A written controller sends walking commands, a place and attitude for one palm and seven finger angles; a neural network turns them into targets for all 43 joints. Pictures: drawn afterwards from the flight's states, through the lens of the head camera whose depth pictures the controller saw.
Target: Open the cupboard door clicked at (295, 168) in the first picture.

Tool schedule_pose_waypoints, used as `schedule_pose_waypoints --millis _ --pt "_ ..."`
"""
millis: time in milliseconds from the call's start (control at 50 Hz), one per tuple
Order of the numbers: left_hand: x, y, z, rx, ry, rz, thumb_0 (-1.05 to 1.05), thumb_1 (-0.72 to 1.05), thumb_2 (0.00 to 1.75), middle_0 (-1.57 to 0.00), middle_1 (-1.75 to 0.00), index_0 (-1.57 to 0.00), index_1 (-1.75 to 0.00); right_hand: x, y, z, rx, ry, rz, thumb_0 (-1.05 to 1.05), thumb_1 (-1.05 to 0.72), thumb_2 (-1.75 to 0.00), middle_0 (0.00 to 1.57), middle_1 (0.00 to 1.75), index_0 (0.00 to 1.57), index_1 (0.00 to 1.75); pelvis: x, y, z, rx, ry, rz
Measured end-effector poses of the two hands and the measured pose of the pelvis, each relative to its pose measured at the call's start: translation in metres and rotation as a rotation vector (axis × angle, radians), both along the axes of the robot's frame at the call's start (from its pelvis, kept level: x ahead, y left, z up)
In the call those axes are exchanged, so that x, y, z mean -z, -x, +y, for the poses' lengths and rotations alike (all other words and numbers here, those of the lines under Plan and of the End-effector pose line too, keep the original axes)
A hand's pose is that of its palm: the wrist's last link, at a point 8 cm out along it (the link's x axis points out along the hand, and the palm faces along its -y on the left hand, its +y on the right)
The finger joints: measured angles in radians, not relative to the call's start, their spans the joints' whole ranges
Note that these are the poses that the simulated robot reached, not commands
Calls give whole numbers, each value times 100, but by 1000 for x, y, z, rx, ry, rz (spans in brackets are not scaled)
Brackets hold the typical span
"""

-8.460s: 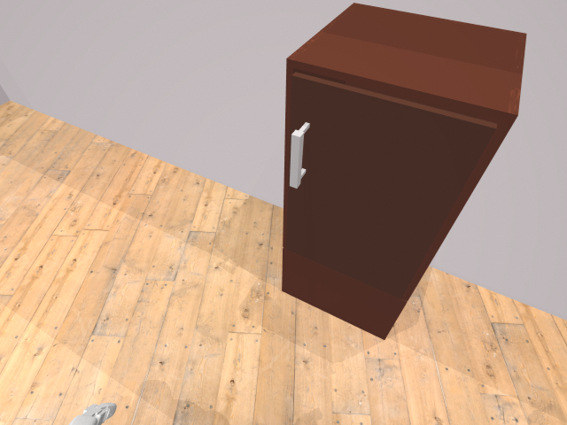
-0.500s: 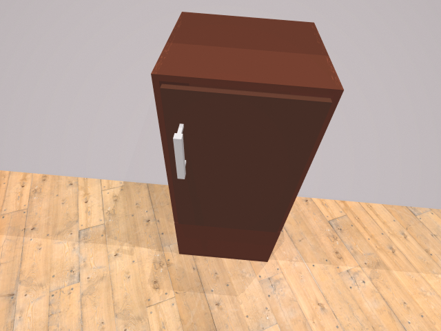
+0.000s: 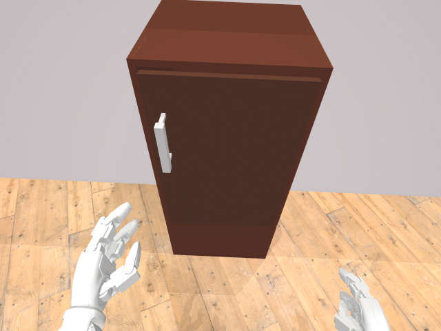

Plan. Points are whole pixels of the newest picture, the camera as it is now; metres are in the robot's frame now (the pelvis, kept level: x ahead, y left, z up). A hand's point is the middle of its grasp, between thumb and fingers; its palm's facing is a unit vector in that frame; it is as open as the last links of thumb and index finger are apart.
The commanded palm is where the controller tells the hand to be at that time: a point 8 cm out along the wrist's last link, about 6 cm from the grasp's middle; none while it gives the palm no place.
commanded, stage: raise the hand with hooked fingers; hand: left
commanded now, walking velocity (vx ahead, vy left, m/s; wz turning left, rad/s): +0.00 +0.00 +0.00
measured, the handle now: (165, 143) +0.53 +0.15 +0.03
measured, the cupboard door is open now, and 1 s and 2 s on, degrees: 0 0 0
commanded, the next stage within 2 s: move the hooked fingers beside the handle in 1.78 s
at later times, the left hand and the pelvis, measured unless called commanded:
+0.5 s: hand (114, 276) +0.22 +0.19 -0.01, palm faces -0.06 -1.00 -0.01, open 11.0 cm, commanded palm +0.19 +0.26 +0.01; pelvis +0.00 -0.03 -0.04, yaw +1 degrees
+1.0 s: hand (64, 249) +0.25 +0.28 +0.03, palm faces +0.05 -1.00 -0.07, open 13.7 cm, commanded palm +0.23 +0.32 +0.03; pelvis +0.00 +0.02 -0.02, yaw +1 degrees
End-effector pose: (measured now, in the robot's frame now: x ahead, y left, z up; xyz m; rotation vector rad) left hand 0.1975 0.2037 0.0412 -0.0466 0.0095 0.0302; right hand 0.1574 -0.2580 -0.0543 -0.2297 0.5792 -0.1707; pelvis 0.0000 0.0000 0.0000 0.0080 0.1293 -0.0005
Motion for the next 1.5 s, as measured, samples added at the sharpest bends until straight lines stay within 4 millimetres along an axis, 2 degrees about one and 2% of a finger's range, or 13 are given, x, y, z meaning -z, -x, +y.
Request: schedule_pose_waypoints --millis 60,140,200,260,340,440,620,780,940,1120,1260,1360,1500 --pt "38 18 -5 74 -3 42 1 67 79 -21 -46 -22 -46 -10 -33 -8 -52 46 -68 2 -91 -90 21 30 20 30 18 0 -11 -2 3 38" --pt "79 58 16 -17 -29 210 1 57 75 -23 -52 -23 -51 -7 -71 -11 -112 83 -102 2 -91 -90 20 30 20 30 37 -2 -22 -14 14 84" --pt "67 77 39 -139 -86 171 1 49 72 -23 -56 -23 -56 9 -88 -4 -146 77 -92 1 -91 -90 20 30 20 30 46 -4 -27 -32 33 109" --pt "35 74 48 -171 -150 6 2 42 69 -23 -60 -23 -60 31 -93 8 -180 41 -62 1 -91 -90 20 30 20 30 53 -4 -30 -54 56 127" --pt "19 39 40 -22 -185 -117 1 33 66 -23 -66 -23 -66 64 -81 25 -190 -32 -3 1 -91 -90 20 30 20 30 59 0 -31 -60 67 150" --pt "46 -4 36 148 -84 115 1 21 61 -24 -74 -25 -74 81 -39 25 -98 -103 112 2 -91 -90 21 30 21 30 52 0 -31 -40 47 155" --pt "9 -4 74 -62 -126 25 0 1 52 -26 -87 -26 -87 62 16 -9 39 -14 221 2 -91 -90 21 30 20 30 32 -10 -18 -19 40 144" --pt "44 -14 83 68 -82 104 0 -18 44 -27 -99 -27 -99 49 8 -13 25 73 174 2 -91 -90 21 30 20 30 36 -3 -2 -24 59 144" --pt "1 -30 112 0 -122 -56 -1 -37 36 -29 -111 -29 -111 27 -15 26 -46 43 88 2 -91 -90 21 30 20 30 26 -5 12 -29 71 118" --pt "24 -40 143 16 -70 118 -1 -47 31 -29 -118 -30 -118 26 -22 54 -102 27 103 1 -91 -90 21 30 21 30 22 -4 25 -38 83 114" --pt "-3 -61 155 17 -122 -21 -1 -49 30 -30 -119 -30 -119 27 -10 50 -92 57 165 1 -90 -90 21 30 21 30 19 -6 30 -35 83 110" --pt "-4 -76 172 10 -96 33 -1 -50 30 -30 -120 -30 -119 29 1 42 -51 57 205 2 -91 -90 21 30 21 30 16 -9 30 -33 83 117" --pt "5 -77 154 65 -91 84 -1 -50 30 -29 -120 -30 -120 25 9 30 -35 63 219 2 -91 -90 21 30 21 30 14 -13 29 -23 76 126"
